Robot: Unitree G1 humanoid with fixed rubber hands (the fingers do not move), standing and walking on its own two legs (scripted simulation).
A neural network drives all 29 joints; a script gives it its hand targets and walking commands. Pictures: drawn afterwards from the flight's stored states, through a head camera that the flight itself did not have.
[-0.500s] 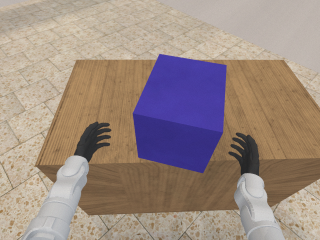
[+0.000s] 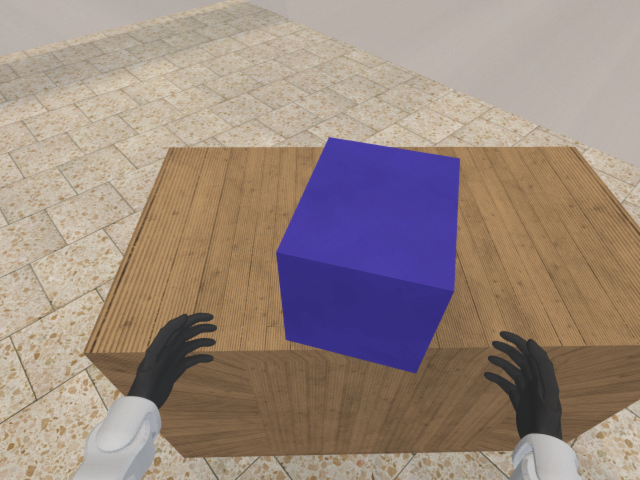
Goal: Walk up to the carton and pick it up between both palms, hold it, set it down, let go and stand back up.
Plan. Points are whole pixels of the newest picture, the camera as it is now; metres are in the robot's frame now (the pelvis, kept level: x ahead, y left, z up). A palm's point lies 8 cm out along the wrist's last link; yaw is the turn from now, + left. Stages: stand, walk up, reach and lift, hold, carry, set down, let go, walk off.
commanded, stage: set down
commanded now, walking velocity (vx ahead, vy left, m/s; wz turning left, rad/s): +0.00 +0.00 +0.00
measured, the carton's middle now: (371, 251) +0.45 -0.05 -0.01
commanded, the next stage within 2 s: none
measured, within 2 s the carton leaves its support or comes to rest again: neither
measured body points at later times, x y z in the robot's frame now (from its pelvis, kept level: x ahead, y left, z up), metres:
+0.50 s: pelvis +0.00 +0.01 +0.00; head -0.02 +0.02 +0.45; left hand +0.18 +0.24 +0.01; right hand +0.18 -0.20 +0.00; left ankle -0.02 +0.11 -0.75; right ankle +0.00 -0.12 -0.75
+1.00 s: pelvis +0.00 +0.00 +0.00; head +0.00 +0.01 +0.45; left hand +0.18 +0.23 -0.03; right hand +0.17 -0.22 -0.03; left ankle -0.02 +0.11 -0.75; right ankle +0.00 -0.12 -0.75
